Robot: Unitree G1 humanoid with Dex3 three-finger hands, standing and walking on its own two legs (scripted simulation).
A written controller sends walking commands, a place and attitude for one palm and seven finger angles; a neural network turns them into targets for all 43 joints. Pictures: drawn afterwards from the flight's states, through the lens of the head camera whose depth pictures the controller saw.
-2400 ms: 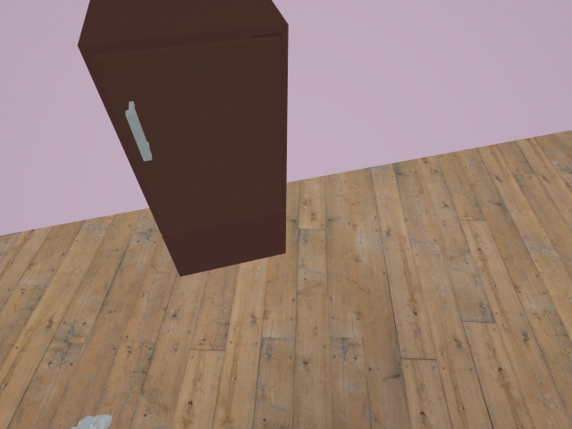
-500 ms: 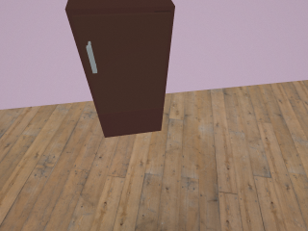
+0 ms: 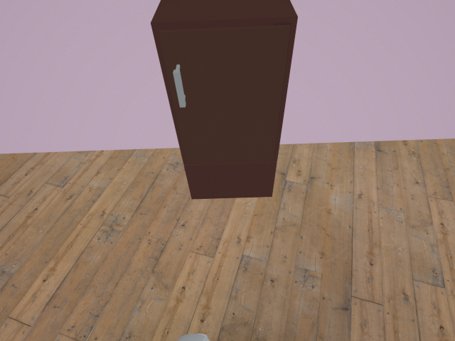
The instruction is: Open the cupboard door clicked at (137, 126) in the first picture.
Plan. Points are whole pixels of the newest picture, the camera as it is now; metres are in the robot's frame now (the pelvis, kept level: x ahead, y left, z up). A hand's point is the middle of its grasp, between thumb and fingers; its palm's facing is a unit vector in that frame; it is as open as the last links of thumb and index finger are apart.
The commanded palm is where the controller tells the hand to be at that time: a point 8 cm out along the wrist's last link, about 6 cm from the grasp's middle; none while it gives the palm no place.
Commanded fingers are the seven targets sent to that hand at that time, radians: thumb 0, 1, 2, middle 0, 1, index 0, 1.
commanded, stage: take the last steps up to it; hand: left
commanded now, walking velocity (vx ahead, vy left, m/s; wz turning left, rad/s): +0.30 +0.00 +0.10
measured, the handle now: (180, 86) +0.89 +0.21 -0.04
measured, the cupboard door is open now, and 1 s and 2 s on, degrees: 0 0 0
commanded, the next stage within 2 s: come to a stop and stand still in 1.02 s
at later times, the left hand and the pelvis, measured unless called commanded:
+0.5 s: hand out of the picture +0.03 +0.24 -0.18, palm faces +0.09 -0.98 -0.15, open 7.4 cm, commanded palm none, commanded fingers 0.00 0.90 0.90 -0.20 -0.30 -0.20 -0.30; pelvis +0.07 +0.06 +0.01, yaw +1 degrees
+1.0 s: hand (161, 268) +0.31 +0.19 -0.17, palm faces +0.06 -0.98 -0.20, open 7.2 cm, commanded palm none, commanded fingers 0.00 0.90 0.90 -0.20 -0.30 -0.20 -0.30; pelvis +0.25 +0.00 +0.00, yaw +2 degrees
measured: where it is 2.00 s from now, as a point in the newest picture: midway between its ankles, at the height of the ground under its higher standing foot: (241, 325)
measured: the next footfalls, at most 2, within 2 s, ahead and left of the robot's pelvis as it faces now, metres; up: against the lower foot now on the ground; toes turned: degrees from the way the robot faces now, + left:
left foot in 0.28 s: +0.06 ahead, +0.16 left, +0.00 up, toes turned +9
right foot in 0.76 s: +0.33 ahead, -0.10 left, +0.00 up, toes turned -7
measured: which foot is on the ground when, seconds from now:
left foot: up 0.00-0.26, down 0.28-0.76, up 0.78-1.00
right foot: down 0.00-0.28, up 0.30-0.74, down 0.76-1.00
